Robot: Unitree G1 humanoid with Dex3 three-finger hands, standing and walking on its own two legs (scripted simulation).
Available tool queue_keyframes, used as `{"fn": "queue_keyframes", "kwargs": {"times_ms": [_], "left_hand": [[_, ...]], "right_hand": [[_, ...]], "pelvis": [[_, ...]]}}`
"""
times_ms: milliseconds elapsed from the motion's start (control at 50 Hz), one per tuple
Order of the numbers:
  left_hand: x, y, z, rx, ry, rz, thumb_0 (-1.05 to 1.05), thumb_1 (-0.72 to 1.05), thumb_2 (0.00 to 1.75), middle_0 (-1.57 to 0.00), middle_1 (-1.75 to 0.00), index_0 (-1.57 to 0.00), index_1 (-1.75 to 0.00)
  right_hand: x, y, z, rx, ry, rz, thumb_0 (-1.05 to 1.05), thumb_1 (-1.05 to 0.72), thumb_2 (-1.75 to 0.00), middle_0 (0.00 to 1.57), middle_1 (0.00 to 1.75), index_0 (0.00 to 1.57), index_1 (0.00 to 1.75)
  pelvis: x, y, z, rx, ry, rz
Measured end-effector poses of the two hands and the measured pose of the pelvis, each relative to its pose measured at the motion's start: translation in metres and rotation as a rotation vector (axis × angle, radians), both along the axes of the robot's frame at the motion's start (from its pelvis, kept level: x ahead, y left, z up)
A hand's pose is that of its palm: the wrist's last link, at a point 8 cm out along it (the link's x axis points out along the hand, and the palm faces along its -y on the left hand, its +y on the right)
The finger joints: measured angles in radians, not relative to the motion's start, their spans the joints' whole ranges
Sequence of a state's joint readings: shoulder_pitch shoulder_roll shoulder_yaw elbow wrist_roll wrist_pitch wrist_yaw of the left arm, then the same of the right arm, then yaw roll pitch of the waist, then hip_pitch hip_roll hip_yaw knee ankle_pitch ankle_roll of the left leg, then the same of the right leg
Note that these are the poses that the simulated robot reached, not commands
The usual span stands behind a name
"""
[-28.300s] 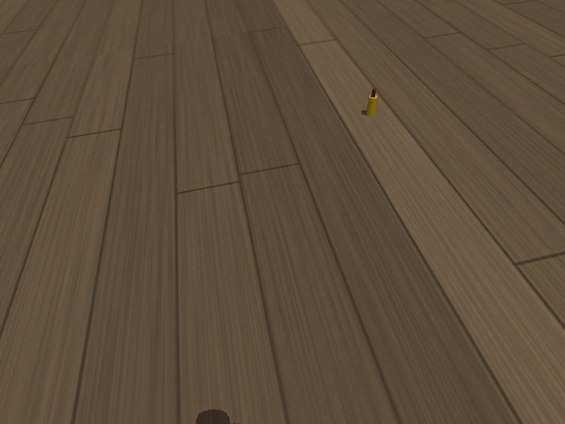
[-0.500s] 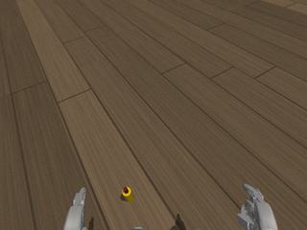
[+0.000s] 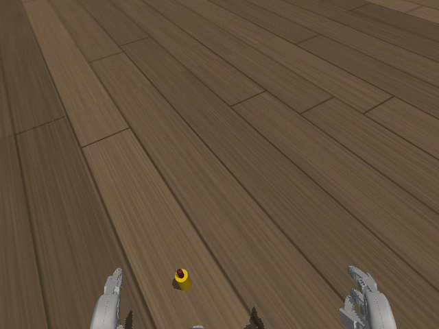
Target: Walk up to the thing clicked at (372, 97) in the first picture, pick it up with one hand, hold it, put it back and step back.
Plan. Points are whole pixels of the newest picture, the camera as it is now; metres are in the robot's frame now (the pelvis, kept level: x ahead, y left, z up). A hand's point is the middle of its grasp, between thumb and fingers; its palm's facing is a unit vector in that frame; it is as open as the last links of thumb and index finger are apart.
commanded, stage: home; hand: left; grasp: from the side
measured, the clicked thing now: (182, 278) +0.41 +0.22 -0.64
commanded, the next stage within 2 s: stand in 0.10 s
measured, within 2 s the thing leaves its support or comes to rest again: neither
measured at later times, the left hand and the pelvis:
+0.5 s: hand (139, 317) +0.17 +0.18 -0.05, palm faces +0.10 -0.95 -0.28, open 13.1 cm; pelvis +0.00 +0.00 +0.00, yaw +0 degrees
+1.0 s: hand out of the picture +0.06 +0.25 -0.11, palm faces -0.02 -0.94 -0.35, open 7.4 cm; pelvis -0.01 +0.01 +0.04, yaw +0 degrees
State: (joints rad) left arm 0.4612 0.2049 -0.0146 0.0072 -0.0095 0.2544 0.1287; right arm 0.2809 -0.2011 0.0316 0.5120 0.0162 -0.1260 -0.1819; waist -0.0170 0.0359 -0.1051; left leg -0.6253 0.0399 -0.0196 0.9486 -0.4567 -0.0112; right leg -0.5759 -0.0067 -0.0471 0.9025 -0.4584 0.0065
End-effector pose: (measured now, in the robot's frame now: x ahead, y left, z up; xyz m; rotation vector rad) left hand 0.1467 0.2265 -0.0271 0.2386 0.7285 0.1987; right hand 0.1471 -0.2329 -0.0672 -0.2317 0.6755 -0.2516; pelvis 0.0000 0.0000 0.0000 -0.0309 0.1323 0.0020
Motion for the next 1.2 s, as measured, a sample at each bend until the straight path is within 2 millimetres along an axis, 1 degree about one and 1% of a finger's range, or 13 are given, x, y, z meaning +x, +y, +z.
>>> {"fn": "queue_keyframes", "kwargs": {"times_ms": [240, 320, 400, 520, 540, 600, 660, 720, 780, 840, 920, 1020, 1200], "left_hand": [[0.002, 0.002, 0.003, 0.006, -0.011, -0.004, -0.01, -0.53, 0.06, -0.06, -0.06, -0.06, -0.06], [0.001, 0.002, 0.001, 0.002, -0.005, -0.005, -0.01, -0.47, 0.13, -0.10, -0.12, -0.10, -0.12], [0.001, 0.002, 0.001, -0.001, -0.003, -0.003, -0.01, -0.30, 0.30, -0.15, -0.20, -0.15, -0.20], [0.001, 0.002, 0.001, 0.003, -0.006, -0.003, -0.01, 0.09, 0.63, -0.19, -0.27, -0.19, -0.27], [0.001, 0.003, -0.002, 0.017, -0.007, -0.025, -0.01, 0.16, 0.67, -0.19, -0.28, -0.19, -0.27], [0.000, 0.012, -0.020, 0.050, 0.044, -0.094, -0.01, 0.38, 0.77, -0.20, -0.29, -0.20, -0.29], [-0.011, 0.026, -0.032, 0.054, 0.114, -0.102, 0.00, 0.57, 0.83, -0.20, -0.30, -0.21, -0.29], [-0.027, 0.040, -0.039, 0.056, 0.181, -0.080, 0.00, 0.71, 0.86, -0.20, -0.30, -0.21, -0.30], [-0.046, 0.052, -0.044, 0.062, 0.253, -0.051, 0.00, 0.80, 0.88, -0.20, -0.30, -0.21, -0.30], [-0.063, 0.060, -0.046, 0.063, 0.315, -0.023, 0.00, 0.85, 0.89, -0.20, -0.30, -0.21, -0.30], [-0.083, 0.065, -0.046, 0.057, 0.382, 0.008, 0.00, 0.88, 0.90, -0.20, -0.30, -0.21, -0.30], [-0.100, 0.066, -0.045, 0.044, 0.442, 0.031, 0.01, 0.90, 0.90, -0.20, -0.30, -0.21, -0.30], [-0.115, 0.068, -0.041, 0.035, 0.493, 0.049, 0.00, 0.91, 0.90, -0.20, -0.30, -0.21, -0.30]], "right_hand": [[0.002, 0.002, 0.000, 0.001, -0.002, 0.008, 0.02, -0.90, -0.90, 0.20, 0.30, 0.21, 0.30], [0.002, 0.002, 0.000, -0.003, 0.000, 0.005, 0.02, -0.90, -0.90, 0.20, 0.30, 0.21, 0.30], [0.001, 0.001, 0.001, -0.006, 0.000, 0.002, 0.02, -0.90, -0.90, 0.20, 0.30, 0.21, 0.30], [0.000, 0.002, 0.001, -0.004, -0.002, 0.002, 0.02, -0.90, -0.90, 0.20, 0.30, 0.21, 0.30], [0.000, 0.001, -0.001, -0.017, 0.016, 0.030, 0.02, -0.90, -0.90, 0.20, 0.30, 0.21, 0.30], [-0.007, -0.004, -0.013, -0.040, 0.160, 0.134, 0.01, -0.90, -0.90, 0.20, 0.30, 0.20, 0.30], [-0.019, -0.016, -0.018, -0.027, 0.263, 0.142, 0.01, -0.90, -0.90, 0.20, 0.30, 0.21, 0.30], [-0.034, -0.029, -0.016, -0.020, 0.318, 0.108, 0.01, -0.90, -0.90, 0.20, 0.30, 0.21, 0.30], [-0.050, -0.039, -0.014, -0.025, 0.369, 0.074, 0.01, -0.90, -0.90, 0.20, 0.30, 0.21, 0.30], [-0.064, -0.045, -0.012, -0.028, 0.418, 0.048, 0.01, -0.90, -0.90, 0.20, 0.30, 0.21, 0.30], [-0.079, -0.046, -0.010, -0.019, 0.474, 0.031, 0.01, -0.90, -0.90, 0.20, 0.30, 0.20, 0.30], [-0.091, -0.040, -0.010, 0.004, 0.517, 0.023, 0.01, -0.90, -0.90, 0.20, 0.30, 0.20, 0.30], [-0.098, -0.031, -0.008, 0.033, 0.538, 0.020, 0.01, -0.90, -0.90, 0.20, 0.30, 0.20, 0.30]], "pelvis": [[0.001, 0.001, 0.000, -0.001, 0.003, 0.000], [0.001, 0.002, 0.000, -0.002, 0.004, 0.000], [0.001, 0.002, 0.000, -0.002, 0.002, 0.000], [0.000, 0.002, 0.000, -0.002, -0.001, 0.000], [-0.001, 0.002, 0.001, 0.003, -0.016, -0.001], [-0.006, 0.001, 0.006, 0.022, -0.060, -0.005], [-0.009, 0.000, 0.011, 0.033, -0.087, -0.004], [-0.009, 0.001, 0.017, 0.037, -0.106, -0.006], [-0.009, 0.002, 0.022, 0.035, -0.121, -0.004], [-0.008, 0.004, 0.028, 0.033, -0.134, -0.003], [-0.008, 0.006, 0.036, 0.031, -0.149, -0.001], [-0.010, 0.008, 0.044, 0.030, -0.169, 0.001], [-0.016, 0.010, 0.053, 0.033, -0.196, 0.000]]}}
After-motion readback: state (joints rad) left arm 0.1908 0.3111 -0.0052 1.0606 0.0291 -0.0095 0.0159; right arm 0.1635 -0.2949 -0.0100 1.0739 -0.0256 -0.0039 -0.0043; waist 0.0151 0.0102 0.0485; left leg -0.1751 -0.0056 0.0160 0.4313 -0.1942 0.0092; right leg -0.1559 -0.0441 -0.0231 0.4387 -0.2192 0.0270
